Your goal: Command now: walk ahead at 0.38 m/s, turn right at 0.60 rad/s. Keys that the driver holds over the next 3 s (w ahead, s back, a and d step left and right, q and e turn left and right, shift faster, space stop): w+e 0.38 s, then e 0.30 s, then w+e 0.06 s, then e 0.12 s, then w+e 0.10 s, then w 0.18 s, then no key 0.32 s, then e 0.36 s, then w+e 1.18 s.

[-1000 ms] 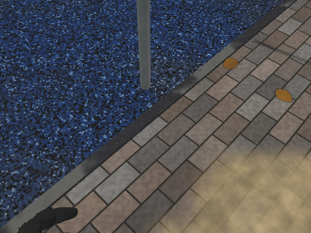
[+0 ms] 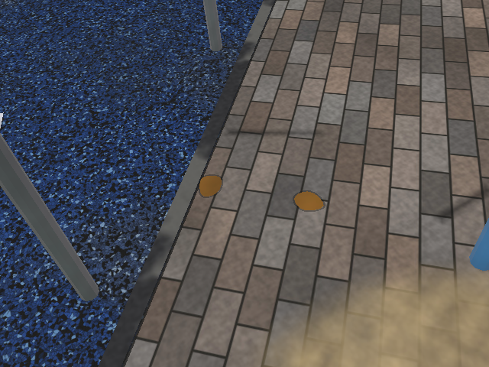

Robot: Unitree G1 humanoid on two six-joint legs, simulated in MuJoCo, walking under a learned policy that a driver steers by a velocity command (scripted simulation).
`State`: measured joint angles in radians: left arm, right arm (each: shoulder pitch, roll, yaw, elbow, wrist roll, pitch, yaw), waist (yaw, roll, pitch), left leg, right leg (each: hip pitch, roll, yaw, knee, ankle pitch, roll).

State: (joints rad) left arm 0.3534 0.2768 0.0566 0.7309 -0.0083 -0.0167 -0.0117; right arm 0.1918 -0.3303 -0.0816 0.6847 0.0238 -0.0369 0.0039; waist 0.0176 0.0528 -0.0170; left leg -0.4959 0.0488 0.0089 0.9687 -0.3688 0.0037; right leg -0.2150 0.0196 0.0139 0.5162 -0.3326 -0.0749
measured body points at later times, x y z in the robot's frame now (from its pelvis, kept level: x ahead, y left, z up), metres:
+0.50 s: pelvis +0.25 +0.01 -0.01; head +0.29 +0.00 +0.44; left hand +0.39 +0.28 -0.12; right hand +0.36 -0.28 -0.09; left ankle +0.33 +0.11 -0.74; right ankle +0.11 -0.08 -0.64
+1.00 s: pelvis +0.39 -0.08 +0.00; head +0.42 -0.12 +0.45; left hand +0.66 +0.08 -0.08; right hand +0.39 -0.41 -0.11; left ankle +0.48 +0.06 -0.67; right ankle +0.39 -0.17 -0.74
